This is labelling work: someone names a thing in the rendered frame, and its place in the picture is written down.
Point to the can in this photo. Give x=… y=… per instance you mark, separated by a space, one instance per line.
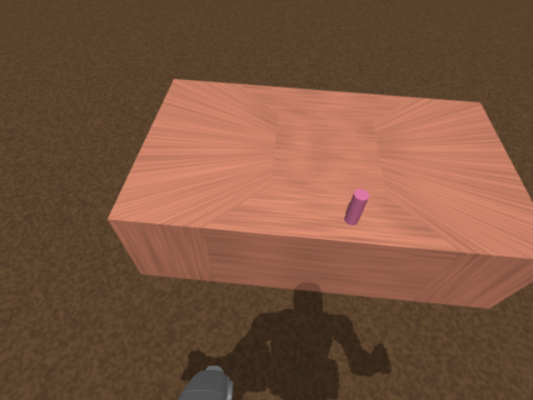
x=356 y=207

